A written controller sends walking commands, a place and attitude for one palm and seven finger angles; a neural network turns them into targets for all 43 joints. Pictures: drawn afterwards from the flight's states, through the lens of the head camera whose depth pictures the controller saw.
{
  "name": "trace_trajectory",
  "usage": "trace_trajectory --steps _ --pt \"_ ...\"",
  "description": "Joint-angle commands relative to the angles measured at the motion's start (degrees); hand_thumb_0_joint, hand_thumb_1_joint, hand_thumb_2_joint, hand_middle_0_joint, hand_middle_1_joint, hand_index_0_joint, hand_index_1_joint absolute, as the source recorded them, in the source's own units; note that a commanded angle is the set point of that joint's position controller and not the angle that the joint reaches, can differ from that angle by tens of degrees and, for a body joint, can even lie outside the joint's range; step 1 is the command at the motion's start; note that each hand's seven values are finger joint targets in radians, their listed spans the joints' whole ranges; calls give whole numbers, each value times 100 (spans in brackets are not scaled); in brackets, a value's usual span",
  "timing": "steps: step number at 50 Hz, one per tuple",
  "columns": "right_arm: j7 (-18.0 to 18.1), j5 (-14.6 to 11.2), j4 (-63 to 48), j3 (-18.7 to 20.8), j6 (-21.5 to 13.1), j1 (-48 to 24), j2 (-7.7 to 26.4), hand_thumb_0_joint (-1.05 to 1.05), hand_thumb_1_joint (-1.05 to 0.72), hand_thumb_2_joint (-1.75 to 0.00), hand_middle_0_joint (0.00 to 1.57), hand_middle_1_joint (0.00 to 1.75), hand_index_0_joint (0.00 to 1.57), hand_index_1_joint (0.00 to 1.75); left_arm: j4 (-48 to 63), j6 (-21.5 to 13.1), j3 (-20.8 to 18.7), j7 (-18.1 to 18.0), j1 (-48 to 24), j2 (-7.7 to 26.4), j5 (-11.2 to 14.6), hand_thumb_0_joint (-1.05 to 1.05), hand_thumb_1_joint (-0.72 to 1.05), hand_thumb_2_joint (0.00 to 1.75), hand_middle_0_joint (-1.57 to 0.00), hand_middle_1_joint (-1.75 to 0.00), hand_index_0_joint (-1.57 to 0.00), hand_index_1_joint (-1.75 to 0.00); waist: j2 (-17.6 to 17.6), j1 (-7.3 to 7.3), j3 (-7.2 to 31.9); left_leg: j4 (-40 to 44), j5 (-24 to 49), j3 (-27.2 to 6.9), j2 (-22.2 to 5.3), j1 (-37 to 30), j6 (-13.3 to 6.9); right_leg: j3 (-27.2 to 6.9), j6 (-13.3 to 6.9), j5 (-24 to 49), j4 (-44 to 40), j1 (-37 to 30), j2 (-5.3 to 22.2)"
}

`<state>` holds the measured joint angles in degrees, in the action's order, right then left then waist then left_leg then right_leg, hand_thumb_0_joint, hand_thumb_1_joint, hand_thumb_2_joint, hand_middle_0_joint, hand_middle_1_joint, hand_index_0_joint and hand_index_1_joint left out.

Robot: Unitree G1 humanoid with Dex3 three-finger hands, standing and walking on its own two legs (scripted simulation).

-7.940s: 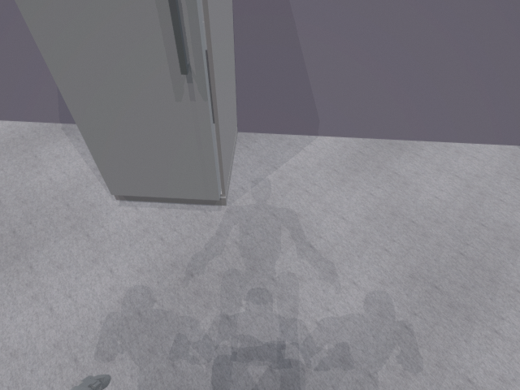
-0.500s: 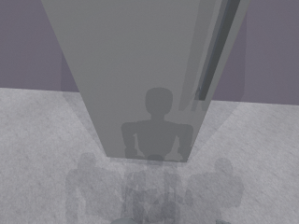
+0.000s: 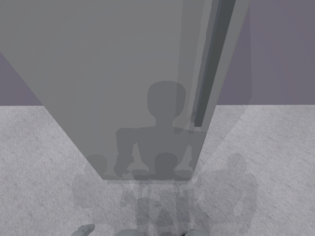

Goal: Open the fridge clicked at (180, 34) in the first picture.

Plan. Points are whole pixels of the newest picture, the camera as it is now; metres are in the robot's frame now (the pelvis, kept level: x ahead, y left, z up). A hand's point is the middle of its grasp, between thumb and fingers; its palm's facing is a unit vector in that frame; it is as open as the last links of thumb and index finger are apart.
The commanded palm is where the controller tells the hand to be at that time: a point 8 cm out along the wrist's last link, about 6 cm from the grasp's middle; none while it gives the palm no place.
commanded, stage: come to a stop and stand still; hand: right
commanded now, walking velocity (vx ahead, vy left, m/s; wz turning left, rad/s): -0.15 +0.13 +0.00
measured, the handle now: (213, 47) +0.44 -0.11 +0.24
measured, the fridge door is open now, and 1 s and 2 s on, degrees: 0 0 0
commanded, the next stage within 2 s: look again from close up in 1.66 s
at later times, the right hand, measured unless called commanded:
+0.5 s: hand out of the picture -0.06 -0.12 -0.14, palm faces +0.06 +0.97 -0.24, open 7.4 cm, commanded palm none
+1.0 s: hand out of the picture -0.06 -0.21 -0.17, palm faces +0.09 +0.96 -0.26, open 7.4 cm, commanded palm none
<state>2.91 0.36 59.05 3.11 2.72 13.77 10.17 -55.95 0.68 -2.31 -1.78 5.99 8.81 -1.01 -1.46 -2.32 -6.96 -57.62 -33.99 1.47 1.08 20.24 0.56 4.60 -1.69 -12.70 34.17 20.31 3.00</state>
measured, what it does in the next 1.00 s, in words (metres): steps on the spot: left foot, then right foot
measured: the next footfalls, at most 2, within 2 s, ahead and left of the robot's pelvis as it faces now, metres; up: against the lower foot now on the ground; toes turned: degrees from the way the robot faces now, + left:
left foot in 0.30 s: -0.04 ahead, +0.16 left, +0.00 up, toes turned -3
right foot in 0.72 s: -0.04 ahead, -0.10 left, +0.00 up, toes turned -4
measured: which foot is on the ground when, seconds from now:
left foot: up 0.00-0.28, down 0.30-1.00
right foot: down 0.00-0.30, up 0.32-0.70, down 0.72-1.00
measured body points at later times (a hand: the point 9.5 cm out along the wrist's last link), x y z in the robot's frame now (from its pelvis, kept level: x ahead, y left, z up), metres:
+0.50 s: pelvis -0.06 +0.05 +0.02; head -0.06 +0.09 +0.47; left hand -0.05 +0.30 -0.15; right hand -0.06 -0.17 -0.12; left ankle -0.09 +0.17 -0.73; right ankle -0.05 -0.10 -0.67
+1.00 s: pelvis -0.08 -0.01 +0.00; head -0.10 -0.01 +0.45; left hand +0.03 +0.21 -0.14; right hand -0.07 -0.26 -0.15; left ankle -0.09 +0.17 -0.73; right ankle -0.08 -0.10 -0.73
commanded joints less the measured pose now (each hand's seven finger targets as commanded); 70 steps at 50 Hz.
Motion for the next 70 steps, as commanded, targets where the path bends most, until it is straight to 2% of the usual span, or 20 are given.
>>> trace_trajectory --steps 1,10,13,14,15,16,17,18,21,26,31,32,33,34,35,37,38,42,62,70 --pt "-8 40 -393 201 -30 429 558 0 -90 -90 20 30 20 30 248 11 -202 -146 440 980 -36 0 90 90 -20 -30 -20 -30 956 213 1079 -1687 339 -513 -114 726 131 -1270 -1038 4453 -1040 -1162 1672" --pt "-166 67 -592 84 -7 205 335 0 -90 -90 20 30 20 30 238 38 -341 8 562 1053 -73 0 90 90 -20 -30 -20 -30 1525 405 1209 987 322 142 -292 -99 145 -1397 -757 300 -1766 -913 1317" --pt "-180 54 -235 53 -124 917 293 0 -90 -90 20 30 20 30 161 98 -350 73 417 1015 -59 0 90 90 -20 -30 -20 -30 1354 66 1059 2930 1228 484 -114 -1435 16 -1150 -299 -1361 -1771 -49 861" --pt "-161 96 -88 78 -152 1303 486 0 -90 -90 20 30 20 30 182 140 -313 91 423 753 -17 0 90 90 -20 -30 -20 -30 639 -59 1000 3748 1324 208 -346 -1930 -44 -809 16 -1814 -1317 500 450" --pt "-139 170 -120 95 -213 1202 892 0 -90 -90 20 30 20 30 271 199 -209 105 400 313 69 0 90 90 -20 -30 -20 -30 -829 -9 629 4793 -357 -1520 -1532 -1363 -445 -346 403 -1745 -86 1024 -127" --pt "-115 154 -391 102 -172 607 1200 0 -90 -90 20 30 20 30 470 229 -222 147 50 365 18 0 90 90 -20 -30 -20 -30 -1382 -70 -96 5545 -1527 -2506 -2382 75 -812 -429 427 -1632 803 1096 -134" --pt "-97 160 -580 90 -175 53 1230 0 -90 -90 20 30 20 30 470 248 -271 194 140 563 -28 0 90 90 -20 -30 -20 -30 -902 162 -205 5702 -1551 -2392 -2463 920 -910 -676 364 -1314 1412 631 -57" --pt "-63 136 -612 132 -263 -208 1148 0 -90 -90 20 30 20 30 324 290 -270 213 314 512 -43 0 90 90 -20 -30 -20 -30 -1090 251 -293 5732 -1497 -2385 -2246 1087 -753 -744 350 -1054 1664 584 -41" --pt "-116 88 -480 38 -396 -124 807 0 -90 -90 20 30 20 30 -76 159 -239 268 1027 548 -62 0 90 90 -20 -30 -20 -30 -811 396 -313 4999 753 -1108 -1522 13 -464 -435 391 -258 1876 778 -78" --pt "-77 104 -70 52 -472 1037 732 0 -90 -90 20 30 20 30 36 31 -165 223 734 576 -34 0 90 90 -20 -30 -20 -30 -834 -104 331 4293 3081 -1061 -1834 -1808 -734 -296 532 -646 1377 1128 -51" --pt "-43 140 142 66 -428 985 782 0 -90 -90 20 30 20 30 -28 -34 -48 132 749 397 66 0 90 90 -20 -30 -20 -30 -1075 -86 680 3676 4768 -906 -1819 -1818 -839 -128 476 -964 -213 47 -140" --pt "-43 108 169 45 -413 861 742 0 -90 -90 20 30 20 30 -155 -44 -28 113 938 366 74 0 90 90 -20 -30 -20 -30 -1077 13 728 3555 4602 -738 -1612 -1505 -682 -54 458 -453 -707 -518 -219" --pt "-22 132 -201 -149 -597 691 1327 0 -90 -90 20 30 20 30 313 -54 18 244 1051 808 -91 0 90 90 -20 -30 -20 -30 -858 441 17 3385 4215 -507 -1174 -1023 -392 -509 166 -318 -628 -726 -320" --pt "33 105 -313 27 -581 582 962 0 -90 -90 20 30 20 30 355 -255 -59 204 1679 792 -100 0 90 90 -20 -30 -20 -30 253 549 1503 2351 4020 -161 -1163 -1462 -323 -483 136 717 -1073 -983 -96" --pt "26 45 -247 -25 -526 747 663 0 -90 -90 20 30 20 30 202 -289 -71 99 1499 856 -105 0 90 90 -20 -30 -20 -30 1120 334 1928 2180 3276 55 -842 -1074 -236 -636 30 2068 -581 -1563 273" --pt "17 54 -236 -110 -468 1037 398 0 -90 -90 20 30 20 30 387 -212 -28 12 1404 1017 -60 0 90 90 -20 -30 -20 -30 648 221 1769 2554 2384 122 -641 -785 -214 -789 -137 2458 -249 -1414 612" --pt "6 110 -225 -161 -448 1057 410 0 -90 -90 20 30 20 30 441 -226 6 1 1291 947 -68 0 90 90 -20 -30 -20 -30 261 203 1501 2573 2935 35 -625 -787 -213 -765 -116 2519 -81 -1154 474" --pt "28 132 -274 -130 -307 1035 619 0 -90 -90 20 30 20 30 435 -185 -47 -44 1236 920 23 0 90 90 -20 -30 -20 -30 402 224 434 2448 3307 20 -642 -610 -132 -637 -15 2625 -286 -513 290" --pt "-112 139 -761 -79 -241 588 1094 0 -90 -90 20 30 20 30 556 -148 -165 117 742 1298 3 0 90 90 -20 -30 -20 -30 436 161 197 3194 1607 -108 -619 -709 -48 -1086 -77 -1661 -1831 168 346" --pt "-128 124 -663 -37 -290 540 1291 0 -90 -90 20 30 20 30 291 -98 -173 134 1077 1315 -4 0 90 90 -20 -30 -20 -30 -42 283 322 3745 592 -543 -819 -244 -180 -897 -15 -1540 -1372 -33 144"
